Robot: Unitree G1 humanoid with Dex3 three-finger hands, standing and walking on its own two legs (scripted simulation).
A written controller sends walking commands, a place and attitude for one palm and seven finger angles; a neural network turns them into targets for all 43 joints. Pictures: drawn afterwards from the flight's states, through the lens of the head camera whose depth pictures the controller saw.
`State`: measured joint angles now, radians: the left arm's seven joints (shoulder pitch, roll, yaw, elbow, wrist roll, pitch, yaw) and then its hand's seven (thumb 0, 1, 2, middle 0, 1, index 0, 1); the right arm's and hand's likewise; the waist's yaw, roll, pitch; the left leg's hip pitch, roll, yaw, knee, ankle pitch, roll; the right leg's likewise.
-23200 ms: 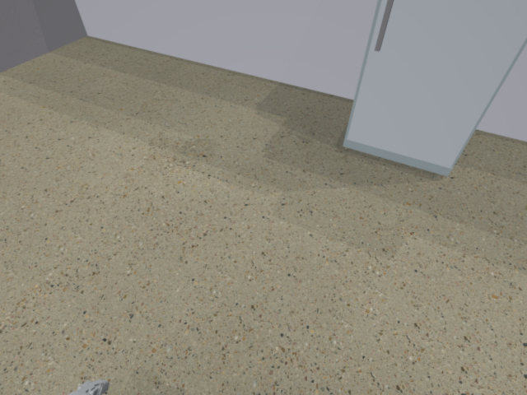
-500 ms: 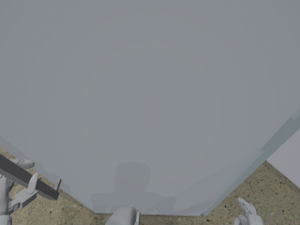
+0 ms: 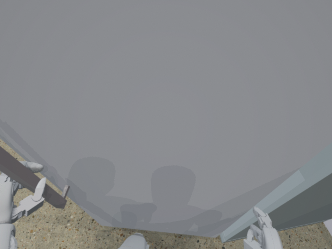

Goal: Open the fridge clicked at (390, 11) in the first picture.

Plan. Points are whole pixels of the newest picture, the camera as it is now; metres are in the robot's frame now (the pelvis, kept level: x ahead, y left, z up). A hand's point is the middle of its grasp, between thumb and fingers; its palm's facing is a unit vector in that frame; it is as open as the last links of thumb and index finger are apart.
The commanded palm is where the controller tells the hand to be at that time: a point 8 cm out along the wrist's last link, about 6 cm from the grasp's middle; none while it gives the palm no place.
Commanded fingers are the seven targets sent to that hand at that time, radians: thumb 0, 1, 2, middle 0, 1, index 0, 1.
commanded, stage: stop walking and hold the door back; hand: left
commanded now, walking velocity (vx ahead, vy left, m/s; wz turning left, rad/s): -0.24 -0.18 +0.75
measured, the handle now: (26, 165) +0.25 +0.32 +0.09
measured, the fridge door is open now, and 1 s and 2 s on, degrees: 75 73 77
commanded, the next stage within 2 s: loosen the grip on the handle in 1.22 s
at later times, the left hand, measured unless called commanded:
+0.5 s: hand (29, 212) +0.17 +0.29 +0.05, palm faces +0.48 -0.81 -0.34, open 6.0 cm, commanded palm +0.16 +0.34 +0.05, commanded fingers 0.00 0.90 0.90 -0.45 -1.40 -0.45 -1.40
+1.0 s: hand (41, 182) +0.23 +0.29 +0.06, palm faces +0.41 -0.87 -0.27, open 5.7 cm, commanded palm +0.17 +0.33 +0.05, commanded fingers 0.00 0.90 0.90 -0.45 -1.40 -0.45 -1.40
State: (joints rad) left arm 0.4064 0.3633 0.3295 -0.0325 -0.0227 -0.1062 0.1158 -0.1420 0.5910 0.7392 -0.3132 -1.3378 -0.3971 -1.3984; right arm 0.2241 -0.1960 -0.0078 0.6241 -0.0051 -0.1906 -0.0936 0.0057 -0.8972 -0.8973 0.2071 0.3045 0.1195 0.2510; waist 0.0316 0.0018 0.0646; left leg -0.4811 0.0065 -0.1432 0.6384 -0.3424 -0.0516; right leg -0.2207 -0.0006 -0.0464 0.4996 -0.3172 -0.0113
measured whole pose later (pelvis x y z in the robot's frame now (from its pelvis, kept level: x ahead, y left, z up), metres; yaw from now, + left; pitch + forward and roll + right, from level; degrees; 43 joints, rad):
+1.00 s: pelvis -0.14 -0.01 +0.00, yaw +6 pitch -3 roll +1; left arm -0.47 0.44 0.35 0.85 0.01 -0.13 0.06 0.02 0.64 0.77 -0.27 -1.29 -0.45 -1.40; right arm 0.28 -0.32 -0.02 0.75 0.04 -0.09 -0.09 0.01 -0.90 -0.90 0.20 0.30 0.20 0.30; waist -0.09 -0.03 0.13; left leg -0.24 0.01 0.12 0.50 -0.20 0.04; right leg -0.22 -0.04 0.02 0.57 -0.33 0.02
